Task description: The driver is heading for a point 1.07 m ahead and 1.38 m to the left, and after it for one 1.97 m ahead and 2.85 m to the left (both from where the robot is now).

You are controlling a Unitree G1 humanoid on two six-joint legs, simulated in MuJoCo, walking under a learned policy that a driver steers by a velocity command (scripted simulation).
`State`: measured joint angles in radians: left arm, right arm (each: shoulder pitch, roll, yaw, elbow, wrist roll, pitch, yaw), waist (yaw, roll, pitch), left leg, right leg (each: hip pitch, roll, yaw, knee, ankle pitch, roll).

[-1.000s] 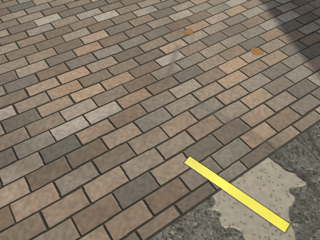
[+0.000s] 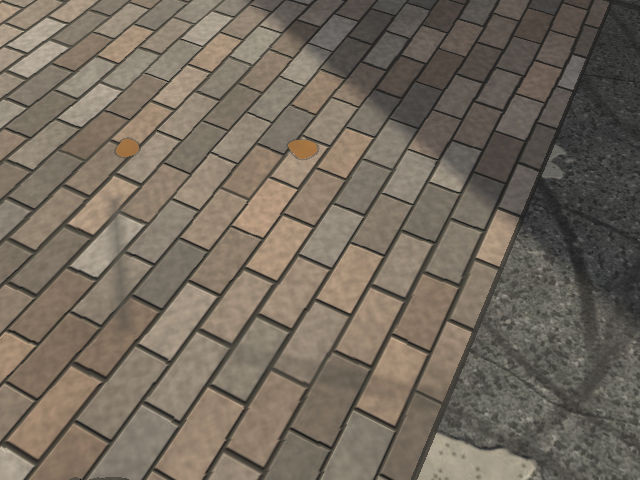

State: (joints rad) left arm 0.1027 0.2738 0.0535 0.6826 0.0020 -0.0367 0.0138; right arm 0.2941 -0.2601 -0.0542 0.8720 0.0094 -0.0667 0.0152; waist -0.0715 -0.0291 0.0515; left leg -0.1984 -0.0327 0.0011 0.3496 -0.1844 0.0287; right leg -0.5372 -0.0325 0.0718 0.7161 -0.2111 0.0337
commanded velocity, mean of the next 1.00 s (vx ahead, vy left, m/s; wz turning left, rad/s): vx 0.08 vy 0.00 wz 0.49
